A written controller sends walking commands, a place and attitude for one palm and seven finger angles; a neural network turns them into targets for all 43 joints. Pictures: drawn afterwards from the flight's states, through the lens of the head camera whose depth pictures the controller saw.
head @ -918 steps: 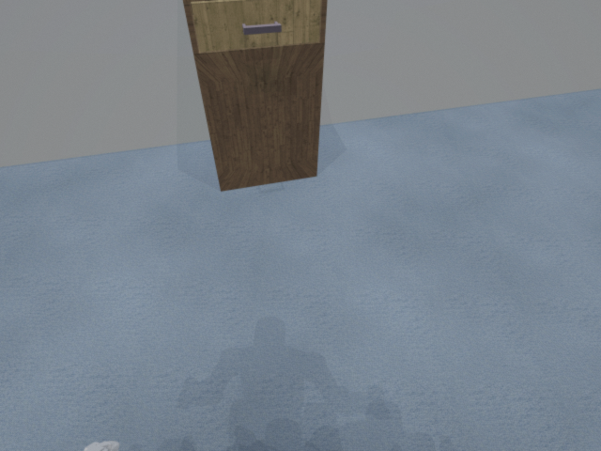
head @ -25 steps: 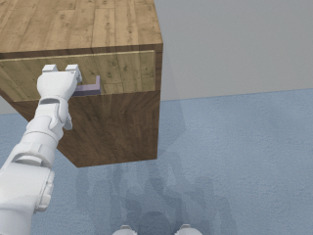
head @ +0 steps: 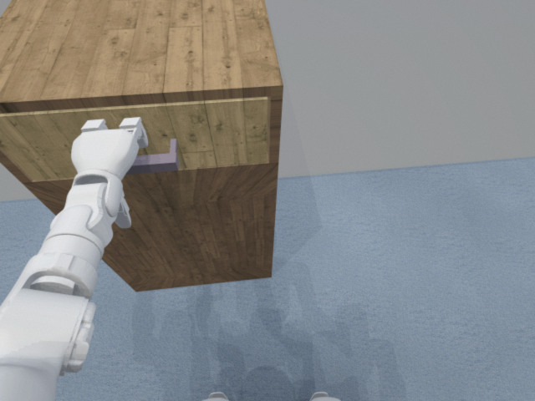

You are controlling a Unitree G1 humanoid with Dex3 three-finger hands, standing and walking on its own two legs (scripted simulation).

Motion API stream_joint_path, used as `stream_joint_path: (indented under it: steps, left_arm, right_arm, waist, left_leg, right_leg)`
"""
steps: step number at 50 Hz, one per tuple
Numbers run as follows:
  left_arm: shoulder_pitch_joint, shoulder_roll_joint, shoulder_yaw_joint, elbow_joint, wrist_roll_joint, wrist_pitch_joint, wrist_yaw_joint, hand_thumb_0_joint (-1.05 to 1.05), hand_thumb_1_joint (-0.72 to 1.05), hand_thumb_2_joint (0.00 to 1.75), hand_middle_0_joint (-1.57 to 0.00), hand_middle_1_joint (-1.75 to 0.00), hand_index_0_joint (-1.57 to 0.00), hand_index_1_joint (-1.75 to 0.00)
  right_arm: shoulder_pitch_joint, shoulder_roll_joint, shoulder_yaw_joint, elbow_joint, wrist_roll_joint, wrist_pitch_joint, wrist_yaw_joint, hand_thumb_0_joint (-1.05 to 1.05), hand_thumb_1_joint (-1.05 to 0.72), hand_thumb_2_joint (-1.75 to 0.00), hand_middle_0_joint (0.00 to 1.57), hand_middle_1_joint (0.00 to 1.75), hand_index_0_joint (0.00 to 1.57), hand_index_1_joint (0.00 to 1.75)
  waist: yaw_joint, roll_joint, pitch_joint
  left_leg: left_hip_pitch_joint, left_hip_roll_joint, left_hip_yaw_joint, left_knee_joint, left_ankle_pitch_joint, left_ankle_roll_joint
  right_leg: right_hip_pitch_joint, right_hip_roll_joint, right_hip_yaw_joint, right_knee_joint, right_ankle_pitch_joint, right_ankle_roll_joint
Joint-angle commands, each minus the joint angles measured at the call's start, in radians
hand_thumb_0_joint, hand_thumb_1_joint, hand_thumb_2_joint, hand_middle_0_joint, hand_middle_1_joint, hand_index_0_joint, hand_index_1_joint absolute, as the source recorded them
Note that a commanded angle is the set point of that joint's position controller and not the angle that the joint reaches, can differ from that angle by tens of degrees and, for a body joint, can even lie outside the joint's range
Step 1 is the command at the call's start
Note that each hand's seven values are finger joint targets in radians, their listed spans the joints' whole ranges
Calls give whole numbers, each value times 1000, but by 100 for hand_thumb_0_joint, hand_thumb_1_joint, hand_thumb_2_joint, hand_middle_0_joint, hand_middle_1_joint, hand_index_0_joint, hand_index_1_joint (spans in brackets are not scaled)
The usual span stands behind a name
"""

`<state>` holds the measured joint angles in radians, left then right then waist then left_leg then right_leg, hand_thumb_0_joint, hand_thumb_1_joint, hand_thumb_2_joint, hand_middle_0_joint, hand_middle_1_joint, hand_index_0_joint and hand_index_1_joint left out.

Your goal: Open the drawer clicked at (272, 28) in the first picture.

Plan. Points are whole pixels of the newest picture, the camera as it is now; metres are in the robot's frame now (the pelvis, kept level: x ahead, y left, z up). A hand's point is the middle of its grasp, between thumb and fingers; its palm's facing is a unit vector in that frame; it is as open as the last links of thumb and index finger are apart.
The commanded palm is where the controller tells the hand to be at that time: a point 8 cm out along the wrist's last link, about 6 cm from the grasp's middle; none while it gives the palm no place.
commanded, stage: lift the fingers back up to retry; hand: left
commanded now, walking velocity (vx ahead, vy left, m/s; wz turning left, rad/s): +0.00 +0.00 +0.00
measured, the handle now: (138, 155) +0.52 +0.22 +0.03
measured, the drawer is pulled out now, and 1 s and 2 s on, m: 0.00 0.00 0.00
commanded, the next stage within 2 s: re-aim the fingers above the handle in 0.46 s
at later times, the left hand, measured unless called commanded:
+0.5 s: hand (107, 158) +0.46 +0.23 +0.09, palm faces -0.06 -0.03 -1.00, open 13.7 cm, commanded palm +0.44 +0.24 +0.14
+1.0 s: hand (112, 157) +0.46 +0.23 +0.09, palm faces -0.04 -0.02 -1.00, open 13.8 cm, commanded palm +0.44 +0.23 +0.14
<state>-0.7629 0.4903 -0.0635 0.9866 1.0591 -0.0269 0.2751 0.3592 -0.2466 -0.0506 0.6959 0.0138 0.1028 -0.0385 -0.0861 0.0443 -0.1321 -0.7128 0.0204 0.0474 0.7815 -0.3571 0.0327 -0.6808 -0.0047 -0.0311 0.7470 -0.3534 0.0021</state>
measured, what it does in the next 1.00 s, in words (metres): stands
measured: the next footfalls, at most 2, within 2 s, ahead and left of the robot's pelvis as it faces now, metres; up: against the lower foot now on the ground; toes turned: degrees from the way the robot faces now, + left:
none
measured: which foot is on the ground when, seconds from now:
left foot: down 0.00-1.00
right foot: down 0.00-1.00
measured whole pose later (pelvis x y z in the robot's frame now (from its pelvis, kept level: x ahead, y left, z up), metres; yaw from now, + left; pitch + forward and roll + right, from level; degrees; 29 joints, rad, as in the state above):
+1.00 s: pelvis +0.02 -0.02 +0.02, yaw +0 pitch +11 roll +0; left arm -0.65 0.49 -0.03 0.83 1.02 -0.05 0.17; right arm 0.30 -0.26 -0.05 0.69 0.03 0.15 -0.05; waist -0.05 0.06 -0.11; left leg -0.50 0.02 0.05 0.62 -0.32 0.01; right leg -0.49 0.00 -0.03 0.63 -0.34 -0.01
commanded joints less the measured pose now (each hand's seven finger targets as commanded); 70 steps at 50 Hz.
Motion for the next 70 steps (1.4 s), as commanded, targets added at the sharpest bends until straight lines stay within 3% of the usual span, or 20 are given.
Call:
stream_joint_path:
  steps: [1, 5, 10, 16, 18, 22, 24, 29, 35, 38, 41, 44, 47, 50, 53, 55, 59, 62, 67, 70]
  left_arm:
    - [-458, 212, 74, -288, 4, -23, 53, 0, -50, 30, -30, -120, -30, -120]
    - [-444, 215, 83, -307, -1, 6, 62, 0, -50, 30, -30, -120, -30, -120]
    - [-396, 256, 118, -382, -15, 27, 41, 0, -50, 30, -30, -120, -30, -120]
    - [-317, 238, 92, -339, -33, 54, -35, 0, -50, 30, -30, -120, -30, -120]
    - [-294, 228, 83, -360, -42, 39, -65, 0, -50, 30, -30, -120, -30, -120]
    - [-225, 207, 67, -350, -51, 14, -114, 0, -50, 30, -30, -120, -30, -120]
    - [-225, 257, 107, -375, -50, -12, -120, 0, -50, 30, -30, -120, -30, -120]
    - [-271, 243, 106, -471, -49, -67, -85, 0, -50, 30, -30, -120, -30, -120]
    - [-337, 242, 103, -428, -32, -33, -24, 0, -50, 30, -30, -120, -30, -120]
    - [-340, 247, 100, -400, -31, -8, -25, 0, -50, 30, -30, -120, -30, -120]
    - [-332, 234, 81, -338, -37, 12, -46, 0, -50, 30, -30, -120, -30, -120]
    - [-301, 289, 129, -354, -40, -6, -68, 0, -50, 30, -30, -120, -30, -120]
    - [-263, 290, 138, -330, -39, -23, -78, 0, -50, 30, -30, -120, -30, -120]
    - [-273, 266, 111, -308, -35, -33, -75, 0, -50, 30, -30, -120, -30, -120]
    - [-323, 300, 133, -348, -30, -53, -58, 0, -50, 30, -30, -120, -30, -120]
    - [-350, 291, 124, -335, -27, -56, -45, 0, -50, 30, -30, -120, -30, -120]
    - [-367, 301, 138, -352, -25, -62, -25, 0, -50, 30, -30, -120, -30, -120]
    - [-359, 241, 94, -327, -31, -44, -23, 0, -50, 30, -30, -120, -30, -120]
    - [-330, 297, 139, -325, -33, -23, -32, 0, -50, 30, -30, -120, -30, -120]
    - [-300, 241, 96, -342, -30, -17, -39, 0, -50, 30, -30, -120, -30, -120]
  right_arm:
    - [75, -157, -59, -76, -8, -17, -3, 0, -90, -90, 20, 30, 20, 30]
    - [51, -159, -56, -78, -5, -9, 4, 0, -90, -90, 20, 30, 20, 30]
    - [22, -156, -59, -88, -2, -1, 1, 0, -90, -90, 20, 30, 20, 30]
    - [-17, -157, -49, -98, 11, 12, -10, 0, -90, -90, 20, 30, 20, 30]
    - [-20, -158, -49, -104, 10, 18, -9, 0, -90, -90, 20, 30, 20, 30]
    - [-40, -160, -44, -121, 11, 29, -12, 0, -90, -90, 20, 30, 20, 30]
    - [-45, -161, -45, -125, 11, 32, -16, 0, -90, -90, 20, 30, 20, 30]
    - [-49, -148, -57, -120, 5, 26, -13, 0, -90, -90, 20, 30, 20, 30]
    - [-45, -148, -58, -95, 5, 19, -7, 0, -90, -90, 20, 30, 20, 30]
    - [-46, -152, -56, -95, 6, 21, -7, 0, -90, -90, 20, 30, 20, 30]
    - [-48, -156, -49, -95, 9, 23, -12, 0, -90, -90, 20, 30, 20, 30]
    - [-43, -157, -48, -107, 8, 25, -17, 0, -90, -90, 20, 30, 20, 30]
    - [-41, -159, -46, -112, 8, 27, -19, 0, -90, -90, 20, 30, 20, 30]
    - [-38, -159, -46, -113, 14, 23, -20, 0, -90, -90, 20, 30, 20, 30]
    - [-23, -160, -51, -108, 11, 15, -21, 0, -90, -90, 20, 30, 20, 30]
    - [-14, -159, -54, -98, 11, 10, -21, 0, -90, -90, 20, 30, 20, 30]
    - [3, -159, -62, -85, 8, 3, -20, 0, -90, -90, 20, 30, 20, 30]
    - [3, -160, -61, -78, 8, 2, -12, 0, -90, -90, 20, 30, 20, 30]
    - [-4, -169, -57, -86, 6, 7, -11, 0, -90, -90, 20, 30, 20, 30]
    - [-20, -160, -57, -98, 10, 8, -8, 0, -90, -90, 20, 30, 20, 30]
  waist:
    - [2, 69, -401]
    - [11, 50, -378]
    - [31, 39, -436]
    - [36, -17, -326]
    - [40, -22, -346]
    - [44, -66, -291]
    - [55, -61, -298]
    - [47, -8, -328]
    - [38, 21, -336]
    - [38, 7, -361]
    - [28, -40, -311]
    - [54, -34, -352]
    - [55, -64, -314]
    - [44, -56, -251]
    - [44, -17, -316]
    - [32, -13, -297]
    - [35, 19, -356]
    - [24, 8, -334]
    - [49, -9, -357]
    - [47, 16, -314]
  left_leg:
    - [409, -17, -59, -102, 380, 8]
    - [414, -17, -53, -120, 436, 6]
    - [465, -23, -39, -129, 558, 10]
    - [426, -34, -18, -172, 504, 18]
    - [449, -33, -13, -173, 535, 19]
    - [410, -41, -2, -182, 498, 21]
    - [405, -46, 0, -179, 487, 22]
    - [446, -48, -9, -158, 517, 21]
    - [437, -49, -12, -154, 484, 13]
    - [435, -49, -11, -159, 479, 15]
    - [399, -50, -8, -173, 429, 18]
    - [393, -51, -2, -179, 442, 21]
    - [366, -48, -4, -186, 432, 20]
    - [345, -46, -3, -198, 361, 19]
    - [375, -46, -4, -190, 375, 21]
    - [371, -45, -6, -187, 358, 20]
    - [411, -43, -11, -174, 408, 18]
    - [415, -39, -16, -177, 429, 15]
    - [403, -38, -14, -187, 434, 16]
    - [416, -34, -13, -189, 445, 13]
  right_leg:
    - [113, 61, -12, -104, 235, -43]
    - [158, 61, -17, -115, 287, -41]
    - [268, 55, -8, -129, 407, -37]
    - [326, 46, -6, -167, 434, -36]
    - [347, 42, -1, -169, 465, -34]
    - [373, 35, 7, -182, 485, -32]
    - [382, 33, 13, -177, 495, -31]
    - [346, 36, 13, -164, 492, -33]
    - [315, 38, 8, -155, 446, -38]
    - [335, 37, 9, -156, 450, -37]
    - [343, 35, 9, -171, 436, -33]
    - [394, 32, 17, -169, 465, -33]
    - [394, 32, 15, -174, 454, -33]
    - [337, 34, 12, -185, 372, -32]
    - [345, 34, 22, -180, 372, -33]
    - [319, 37, 19, -181, 351, -34]
    - [315, 41, 16, -168, 374, -38]
    - [298, 44, 7, -172, 375, -39]
    - [343, 43, 10, -172, 389, -41]
    - [307, 45, 0, -171, 378, -42]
